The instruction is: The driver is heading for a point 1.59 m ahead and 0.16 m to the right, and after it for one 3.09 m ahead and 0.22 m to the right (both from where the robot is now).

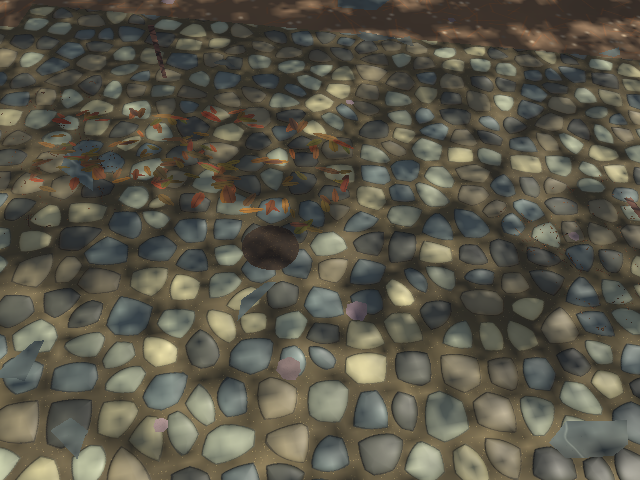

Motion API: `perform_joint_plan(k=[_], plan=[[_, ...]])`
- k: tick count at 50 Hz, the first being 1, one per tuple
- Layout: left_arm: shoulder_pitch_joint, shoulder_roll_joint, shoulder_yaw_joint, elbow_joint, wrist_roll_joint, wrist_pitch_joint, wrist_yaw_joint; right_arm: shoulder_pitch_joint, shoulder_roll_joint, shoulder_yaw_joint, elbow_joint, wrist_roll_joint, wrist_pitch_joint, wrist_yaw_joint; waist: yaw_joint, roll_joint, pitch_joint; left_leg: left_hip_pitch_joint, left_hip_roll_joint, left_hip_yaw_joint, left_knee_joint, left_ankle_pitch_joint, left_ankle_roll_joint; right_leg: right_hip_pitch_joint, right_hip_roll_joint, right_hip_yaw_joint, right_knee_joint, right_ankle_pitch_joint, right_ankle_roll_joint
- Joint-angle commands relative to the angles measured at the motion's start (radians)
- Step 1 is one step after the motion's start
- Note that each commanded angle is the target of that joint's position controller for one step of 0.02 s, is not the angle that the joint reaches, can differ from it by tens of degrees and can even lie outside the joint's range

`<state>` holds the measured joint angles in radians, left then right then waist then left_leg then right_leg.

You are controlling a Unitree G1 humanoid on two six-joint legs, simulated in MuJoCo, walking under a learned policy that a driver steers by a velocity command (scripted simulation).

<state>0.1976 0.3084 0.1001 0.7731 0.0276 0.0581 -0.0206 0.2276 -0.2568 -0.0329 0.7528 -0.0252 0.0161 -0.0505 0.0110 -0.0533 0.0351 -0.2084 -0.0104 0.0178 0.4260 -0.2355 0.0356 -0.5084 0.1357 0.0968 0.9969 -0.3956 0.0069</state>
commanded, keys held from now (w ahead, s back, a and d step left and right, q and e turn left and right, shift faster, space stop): e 0.46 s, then no key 0.54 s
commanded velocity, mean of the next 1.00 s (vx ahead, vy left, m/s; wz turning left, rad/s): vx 0.00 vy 0.00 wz -0.40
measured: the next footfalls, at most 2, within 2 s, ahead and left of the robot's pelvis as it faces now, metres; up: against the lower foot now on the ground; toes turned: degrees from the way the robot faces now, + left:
right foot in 0.32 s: +0.00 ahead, -0.12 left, +0.00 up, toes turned -15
left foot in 0.80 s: +0.09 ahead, +0.06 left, +0.00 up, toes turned -23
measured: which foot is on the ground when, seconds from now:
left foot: down 0.00-0.32, up 0.34-0.78, down 0.80-1.00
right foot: up 0.00-0.30, down 0.32-1.00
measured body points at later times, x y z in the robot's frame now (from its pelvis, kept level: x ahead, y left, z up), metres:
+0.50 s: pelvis -0.01 -0.04 +0.00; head +0.02 -0.08 +0.45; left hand +0.19 +0.20 -0.09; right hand +0.01 -0.34 -0.13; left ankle +0.03 +0.11 -0.67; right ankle -0.03 -0.11 -0.74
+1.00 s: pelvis +0.02 -0.01 +0.00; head +0.03 -0.01 +0.45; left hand +0.19 +0.19 -0.14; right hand +0.03 -0.29 -0.11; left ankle +0.05 +0.07 -0.74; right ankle -0.04 -0.11 -0.74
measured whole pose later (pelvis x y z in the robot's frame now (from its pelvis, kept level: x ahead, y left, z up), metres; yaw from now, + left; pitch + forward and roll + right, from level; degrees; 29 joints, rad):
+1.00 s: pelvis +0.02 -0.01 +0.00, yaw -23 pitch -1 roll +0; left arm 0.21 0.26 0.00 0.89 0.02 0.03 0.01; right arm 0.19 -0.23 0.00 0.81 -0.01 0.01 -0.02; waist 0.01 -0.02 0.04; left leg -0.16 -0.03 0.01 0.42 -0.23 0.04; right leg -0.14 0.08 0.11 0.40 -0.23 -0.03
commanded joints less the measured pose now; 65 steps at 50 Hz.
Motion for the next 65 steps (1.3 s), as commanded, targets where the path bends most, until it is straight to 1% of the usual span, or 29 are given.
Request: perform_joint_plan(k=[1, 4, 6, 11, 13, 14, 15, 16, 17, 18, 19, 20, 21, 22, 24, 33, 36, 38, 39, 40, 41, 42, 43, 44, 46, 47, 49, 52, 65], plan=[[0.051, 0.086, 0.020, -0.034, -0.005, 0.007, -0.018, -0.066, -0.118, -0.026, -0.093, -0.002, -0.018, 0.001, 0.018, 0.186, -0.048, 0.109, 0.220, -0.121, -0.111, 0.426, 0.143, -0.073, -0.049, -0.037, 0.159, -0.005, 0.039], [-0.032, 0.066, 0.005, -0.069, -0.011, 0.015, -0.026, 0.034, -0.145, -0.039, -0.067, 0.000, -0.016, 0.002, -0.045, 0.196, -0.050, 0.230, 0.258, -0.109, -0.081, 0.510, 0.167, -0.111, -0.077, -0.060, 0.052, -0.024, 0.064], [-0.056, 0.057, -0.004, -0.084, -0.014, 0.019, -0.030, 0.053, -0.163, -0.048, -0.059, -0.002, -0.014, 0.007, -0.058, 0.211, -0.056, 0.247, 0.278, -0.092, -0.067, 0.525, 0.171, -0.074, -0.094, -0.079, -0.032, -0.047, 0.062], [-0.069, 0.051, -0.017, -0.114, -0.028, 0.017, -0.031, 0.022, -0.198, -0.063, -0.056, -0.005, -0.011, 0.031, -0.055, 0.253, -0.068, 0.157, 0.293, -0.018, -0.018, 0.551, 0.152, 0.128, -0.100, -0.163, -0.250, -0.071, 0.014], [-0.051, 0.053, -0.017, -0.119, -0.028, 0.010, -0.028, 0.014, -0.209, -0.068, -0.051, 0.002, -0.008, 0.036, -0.039, 0.251, -0.076, 0.139, 0.302, -0.004, 0.029, 0.528, 0.131, 0.192, -0.093, -0.182, -0.365, -0.026, -0.010], [-0.022, 0.049, -0.018, -0.112, -0.020, 0.003, -0.023, -0.001, -0.209, -0.069, -0.050, 0.012, -0.005, 0.037, -0.010, 0.225, -0.082, 0.100, 0.291, 0.026, 0.085, 0.469, 0.099, 0.265, -0.085, -0.187, -0.484, 0.064, -0.026], [0.011, 0.065, -0.015, -0.103, -0.007, -0.010, -0.013, 0.017, -0.202, -0.069, -0.041, 0.014, -0.002, 0.038, 0.015, 0.153, -0.094, 0.022, 0.271, 0.067, 0.177, 0.344, 0.043, 0.371, -0.092, -0.138, -0.622, 0.198, -0.042], [0.049, 0.167, 0.006, -0.105, 0.009, -0.027, -0.001, 0.047, -0.153, -0.058, -0.060, 0.005, 0.005, 0.042, 0.016, -0.088, -0.111, -0.193, 0.185, 0.144, 0.425, -0.003, -0.028, 0.523, -0.302, 0.167, -0.719, 0.335, -0.090], [0.102, 0.294, 0.038, -0.108, -0.014, -0.031, 0.000, -0.034, -0.091, -0.035, -0.138, -0.002, 0.020, 0.032, 0.042, -0.250, -0.092, -0.399, 0.014, 0.093, 0.567, -0.429, -0.071, 0.501, -0.525, 0.457, -0.682, 0.728, -0.265], [0.144, 0.240, 0.033, -0.096, -0.026, -0.031, 0.001, -0.061, -0.133, -0.042, -0.124, -0.005, 0.033, 0.024, 0.075, -0.097, -0.107, -0.404, 0.048, -0.019, 0.686, -0.414, -0.072, 0.514, -0.503, 0.385, -0.656, 0.752, -0.325], [0.085, 0.186, 0.014, -0.099, -0.026, -0.027, 0.007, -0.052, -0.132, -0.043, -0.110, 0.009, 0.035, 0.027, 0.036, -0.069, -0.054, -0.407, 0.059, -0.040, 0.710, -0.332, -0.069, 0.459, -0.441, 0.298, -0.659, 0.691, -0.309], [0.007, 0.148, 0.001, -0.110, -0.022, -0.021, 0.014, -0.040, -0.140, -0.047, -0.094, 0.016, 0.029, 0.031, -0.002, -0.049, -0.017, -0.391, 0.073, -0.056, 0.667, -0.241, -0.068, 0.413, -0.364, 0.230, -0.674, 0.608, -0.260], [-0.033, 0.132, -0.005, -0.119, -0.027, -0.021, 0.022, -0.031, -0.157, -0.053, -0.090, 0.005, 0.026, 0.033, -0.017, -0.071, -0.014, -0.380, 0.071, -0.050, 0.645, -0.187, -0.073, 0.408, -0.318, 0.199, -0.675, 0.598, -0.230], [-0.038, 0.124, -0.008, -0.122, -0.026, -0.020, 0.024, -0.003, -0.162, -0.054, -0.074, -0.006, 0.026, 0.037, -0.022, -0.082, -0.042, -0.351, 0.057, -0.039, 0.658, -0.155, -0.080, 0.409, -0.290, 0.177, -0.667, 0.649, -0.225], [-0.013, 0.131, -0.007, -0.116, -0.026, -0.025, 0.020, 0.018, -0.151, -0.052, -0.064, -0.001, 0.031, 0.044, -0.022, -0.047, -0.081, -0.335, 0.042, -0.035, 0.653, -0.133, -0.088, 0.425, -0.287, 0.172, -0.660, 0.670, -0.227], [0.049, 0.123, -0.023, -0.070, -0.003, -0.036, 0.025, -0.044, -0.110, -0.035, -0.064, 0.011, 0.039, 0.035, 0.023, -0.062, -0.045, -0.229, 0.022, -0.032, 0.383, -0.158, -0.059, 0.387, -0.304, 0.234, -0.664, 0.526, -0.238], [0.028, 0.118, -0.030, -0.056, 0.001, -0.035, 0.026, -0.033, -0.104, -0.029, -0.055, 0.020, 0.034, 0.027, 0.014, -0.062, -0.044, -0.119, 0.001, -0.024, 0.270, -0.174, -0.039, 0.343, -0.303, 0.254, -0.637, 0.568, -0.227], [-0.002, 0.106, -0.040, -0.046, -0.007, -0.034, 0.031, 0.009, -0.086, -0.023, -0.036, 0.022, 0.026, 0.021, -0.022, -0.043, -0.047, -0.004, -0.007, -0.016, 0.087, -0.090, -0.023, 0.313, -0.285, 0.259, -0.602, 0.575, -0.196], [-0.016, 0.090, -0.049, -0.041, -0.017, -0.035, 0.036, 0.041, -0.074, -0.016, -0.022, 0.016, 0.015, 0.016, -0.049, -0.017, -0.050, 0.105, 0.012, -0.034, -0.084, 0.055, -0.014, 0.265, -0.263, 0.253, -0.582, 0.511, -0.154], [0.010, 0.045, -0.064, -0.040, -0.018, -0.044, 0.036, 0.043, -0.107, -0.016, -0.022, -0.002, -0.001, 0.008, -0.030, 0.063, -0.074, 0.201, 0.130, -0.158, -0.153, 0.127, 0.001, 0.209, -0.220, 0.229, -0.549, 0.380, -0.099], [0.085, 0.016, -0.070, -0.031, -0.023, -0.048, 0.034, -0.015, -0.191, -0.024, -0.043, -0.004, -0.011, 0.008, 0.040, 0.206, -0.076, 0.203, 0.287, -0.327, -0.154, 0.329, 0.065, 0.172, -0.097, 0.113, -0.498, 0.147, -0.063], [0.075, 0.057, -0.063, -0.002, -0.017, -0.035, 0.040, -0.031, -0.169, -0.020, -0.030, 0.009, -0.009, 0.020, 0.014, 0.218, -0.073, 0.070, 0.326, -0.326, -0.128, 0.369, 0.150, 0.280, -0.075, 0.040, -0.493, 0.014, -0.052], [0.068, 0.059, -0.064, 0.011, -0.011, -0.029, 0.038, -0.065, -0.124, -0.005, -0.031, 0.010, -0.013, 0.028, 0.028, 0.202, -0.052, 0.030, 0.277, -0.283, -0.130, 0.317, 0.139, 0.335, -0.090, 0.038, -0.524, 0.061, -0.051], [0.045, 0.051, -0.066, 0.022, -0.009, -0.029, 0.034, -0.079, -0.114, 0.001, -0.025, 0.010, -0.013, 0.031, 0.024, 0.203, -0.036, 0.010, 0.214, -0.232, -0.125, 0.227, 0.094, 0.364, -0.097, 0.050, -0.582, 0.152, -0.053], [0.014, 0.066, -0.066, 0.033, -0.005, -0.034, 0.025, -0.051, -0.119, 0.003, -0.009, 0.009, -0.014, 0.027, 0.004, 0.206, -0.029, 0.000, 0.149, -0.189, -0.125, 0.133, 0.038, 0.393, -0.131, 0.083, -0.622, 0.279, -0.049], [0.033, 0.070, -0.066, 0.057, -0.010, -0.037, 0.026, -0.045, -0.126, 0.000, -0.003, 0.013, -0.014, 0.027, 0.001, 0.159, -0.021, 0.029, 0.126, -0.165, -0.124, 0.119, 0.029, 0.365, -0.138, 0.086, -0.618, 0.306, -0.048], [0.041, 0.057, -0.071, 0.093, -0.014, -0.044, 0.034, -0.033, -0.121, 0.001, 0.016, 0.018, -0.014, 0.025, -0.005, 0.098, -0.018, 0.074, 0.120, -0.153, -0.104, 0.144, 0.029, 0.341, -0.147, 0.091, -0.641, 0.316, -0.044], [0.034, 0.050, -0.076, 0.133, -0.016, -0.048, 0.045, -0.025, -0.114, 0.004, 0.044, 0.016, -0.018, 0.027, -0.013, 0.067, -0.028, 0.105, 0.116, -0.141, -0.088, 0.191, 0.032, 0.341, -0.157, 0.098, -0.662, 0.340, -0.042], [0.037, 0.045, -0.086, 0.278, -0.020, -0.047, 0.057, -0.007, -0.100, 0.018, 0.185, 0.014, -0.021, 0.025, -0.012, 0.058, -0.009, 0.092, 0.104, -0.138, -0.113, 0.162, 0.028, 0.367, -0.180, 0.096, -0.685, 0.343, -0.047]])
Over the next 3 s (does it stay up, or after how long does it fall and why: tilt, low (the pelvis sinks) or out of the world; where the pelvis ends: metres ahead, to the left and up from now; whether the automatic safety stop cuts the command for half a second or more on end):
stays up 0.46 -0.22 0.00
